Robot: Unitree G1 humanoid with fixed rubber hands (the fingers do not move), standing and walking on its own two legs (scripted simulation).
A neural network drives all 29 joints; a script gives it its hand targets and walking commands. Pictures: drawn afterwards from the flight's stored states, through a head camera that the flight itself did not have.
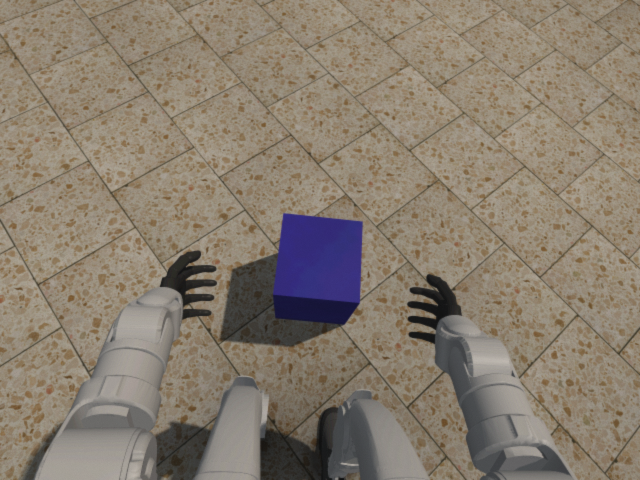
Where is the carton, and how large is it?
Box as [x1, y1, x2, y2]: [273, 213, 362, 324]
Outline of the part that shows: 283,213 273,290 275,317 344,324 359,303 362,221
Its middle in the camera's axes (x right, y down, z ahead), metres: -0.01 +0.08 +1.04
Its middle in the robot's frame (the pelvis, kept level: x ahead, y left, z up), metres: +0.55 -0.01 -0.56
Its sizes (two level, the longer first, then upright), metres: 0.210 0.200 0.250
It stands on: the floor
